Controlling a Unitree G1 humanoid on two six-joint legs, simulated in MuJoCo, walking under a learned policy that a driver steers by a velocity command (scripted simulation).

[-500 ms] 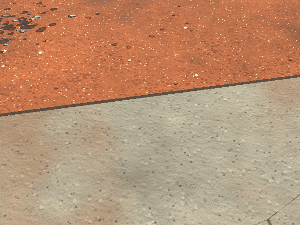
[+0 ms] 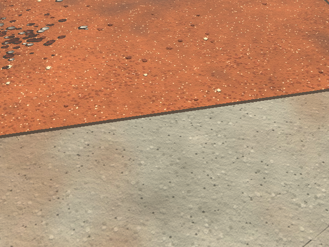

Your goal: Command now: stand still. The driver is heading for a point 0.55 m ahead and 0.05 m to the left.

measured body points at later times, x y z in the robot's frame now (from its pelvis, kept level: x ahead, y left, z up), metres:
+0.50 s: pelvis +0.00 +0.01 +0.00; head +0.01 +0.01 +0.45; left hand +0.06 +0.27 -0.14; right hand +0.06 -0.25 -0.14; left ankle -0.01 +0.12 -0.74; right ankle +0.01 -0.13 -0.74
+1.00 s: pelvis +0.10 -0.04 +0.01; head +0.10 -0.06 +0.46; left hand +0.07 +0.22 -0.13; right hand +0.18 -0.31 -0.14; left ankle +0.07 +0.10 -0.66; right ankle +0.05 -0.13 -0.74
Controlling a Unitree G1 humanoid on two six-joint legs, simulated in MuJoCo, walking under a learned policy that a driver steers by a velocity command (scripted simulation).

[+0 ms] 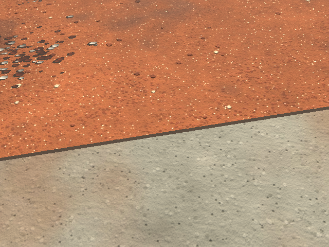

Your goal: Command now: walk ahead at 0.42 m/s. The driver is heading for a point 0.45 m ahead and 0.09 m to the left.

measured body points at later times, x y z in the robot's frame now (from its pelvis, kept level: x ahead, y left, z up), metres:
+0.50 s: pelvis +0.27 +0.06 -0.01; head +0.31 +0.07 +0.44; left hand +0.33 +0.34 -0.13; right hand +0.41 -0.19 -0.13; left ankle +0.31 +0.13 -0.74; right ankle +0.27 -0.10 -0.65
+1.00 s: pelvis +0.44 +0.05 -0.01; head +0.46 +0.06 +0.44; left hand +0.53 +0.32 -0.14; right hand +0.55 -0.19 -0.16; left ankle +0.36 +0.15 -0.74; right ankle +0.54 -0.04 -0.74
